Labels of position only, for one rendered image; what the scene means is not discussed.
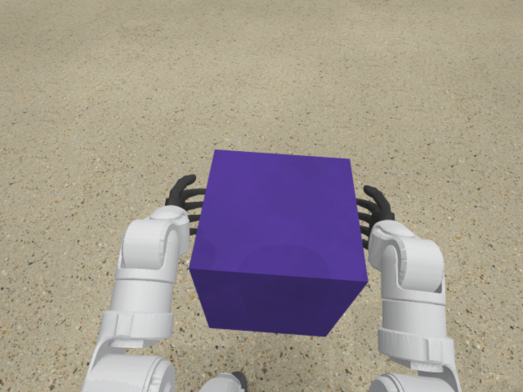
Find robot left hand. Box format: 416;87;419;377
165;174;206;235

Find left robot shin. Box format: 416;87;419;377
217;372;240;385

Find robot left forearm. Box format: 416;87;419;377
81;205;190;392

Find robot right forearm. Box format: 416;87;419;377
368;220;462;392

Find robot left upper arm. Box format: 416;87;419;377
83;354;176;392

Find robot right upper arm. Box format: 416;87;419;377
369;373;455;392

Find robot right hand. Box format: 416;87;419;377
356;185;395;250

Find carton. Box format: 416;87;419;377
189;149;368;336

